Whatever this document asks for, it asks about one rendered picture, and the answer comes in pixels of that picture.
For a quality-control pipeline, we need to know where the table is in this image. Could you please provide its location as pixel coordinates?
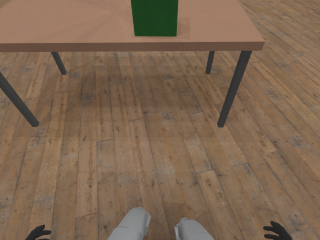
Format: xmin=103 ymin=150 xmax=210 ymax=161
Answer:
xmin=0 ymin=0 xmax=265 ymax=128

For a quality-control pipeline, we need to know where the robot left thigh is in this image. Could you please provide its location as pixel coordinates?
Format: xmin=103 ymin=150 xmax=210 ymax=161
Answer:
xmin=107 ymin=207 xmax=151 ymax=240

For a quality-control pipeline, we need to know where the robot thigh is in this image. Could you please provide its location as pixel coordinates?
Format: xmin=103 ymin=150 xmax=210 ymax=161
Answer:
xmin=107 ymin=207 xmax=151 ymax=240
xmin=174 ymin=219 xmax=214 ymax=240

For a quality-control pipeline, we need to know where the robot right hand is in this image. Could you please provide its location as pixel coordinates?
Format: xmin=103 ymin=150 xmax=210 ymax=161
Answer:
xmin=263 ymin=221 xmax=292 ymax=240

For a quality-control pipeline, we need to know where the robot right thigh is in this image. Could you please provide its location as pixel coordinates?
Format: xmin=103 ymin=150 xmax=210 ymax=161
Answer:
xmin=174 ymin=219 xmax=214 ymax=240

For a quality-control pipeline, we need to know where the robot left hand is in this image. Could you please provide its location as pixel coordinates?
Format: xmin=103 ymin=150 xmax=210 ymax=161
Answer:
xmin=25 ymin=225 xmax=51 ymax=240

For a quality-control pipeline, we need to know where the carton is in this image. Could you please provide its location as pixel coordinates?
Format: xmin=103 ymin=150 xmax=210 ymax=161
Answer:
xmin=131 ymin=0 xmax=179 ymax=37

